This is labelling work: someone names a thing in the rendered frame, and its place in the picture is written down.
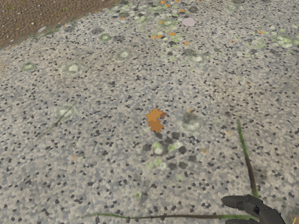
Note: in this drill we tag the robot right hand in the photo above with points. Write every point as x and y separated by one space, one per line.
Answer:
254 207

